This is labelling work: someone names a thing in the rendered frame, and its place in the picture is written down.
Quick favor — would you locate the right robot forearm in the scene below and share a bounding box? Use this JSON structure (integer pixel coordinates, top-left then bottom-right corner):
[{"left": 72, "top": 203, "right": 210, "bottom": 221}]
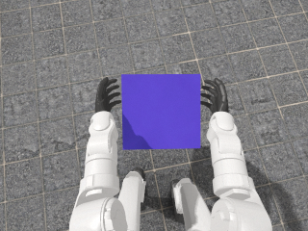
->
[{"left": 206, "top": 111, "right": 272, "bottom": 229}]

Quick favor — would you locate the carton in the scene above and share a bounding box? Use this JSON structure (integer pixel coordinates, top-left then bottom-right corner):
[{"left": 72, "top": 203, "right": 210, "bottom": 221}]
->
[{"left": 121, "top": 74, "right": 201, "bottom": 150}]

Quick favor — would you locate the left robot forearm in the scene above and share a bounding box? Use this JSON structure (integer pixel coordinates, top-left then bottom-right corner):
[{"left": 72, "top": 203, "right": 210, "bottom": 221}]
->
[{"left": 69, "top": 111, "right": 119, "bottom": 231}]

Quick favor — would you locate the left robot foot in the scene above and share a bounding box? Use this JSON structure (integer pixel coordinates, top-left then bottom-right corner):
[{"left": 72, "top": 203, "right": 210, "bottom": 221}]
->
[{"left": 132, "top": 167, "right": 144, "bottom": 180}]

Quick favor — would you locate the left robot upper arm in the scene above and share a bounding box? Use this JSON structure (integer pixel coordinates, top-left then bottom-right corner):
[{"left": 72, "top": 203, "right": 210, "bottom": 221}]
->
[{"left": 69, "top": 196, "right": 128, "bottom": 231}]

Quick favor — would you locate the right robot upper arm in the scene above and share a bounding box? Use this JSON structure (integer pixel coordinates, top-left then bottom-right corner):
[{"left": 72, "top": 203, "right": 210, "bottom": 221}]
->
[{"left": 210, "top": 197, "right": 272, "bottom": 231}]

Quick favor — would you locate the robot left hand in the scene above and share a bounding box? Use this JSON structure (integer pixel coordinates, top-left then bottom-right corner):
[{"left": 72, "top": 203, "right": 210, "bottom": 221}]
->
[{"left": 95, "top": 77, "right": 122, "bottom": 113}]

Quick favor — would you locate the robot right hand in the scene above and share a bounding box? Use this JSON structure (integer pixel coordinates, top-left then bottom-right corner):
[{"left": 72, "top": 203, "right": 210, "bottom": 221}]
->
[{"left": 200, "top": 77, "right": 229, "bottom": 115}]

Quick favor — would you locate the left robot shin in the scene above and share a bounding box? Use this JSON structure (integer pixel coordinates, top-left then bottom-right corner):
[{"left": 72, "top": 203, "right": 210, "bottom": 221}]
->
[{"left": 121, "top": 171, "right": 142, "bottom": 187}]

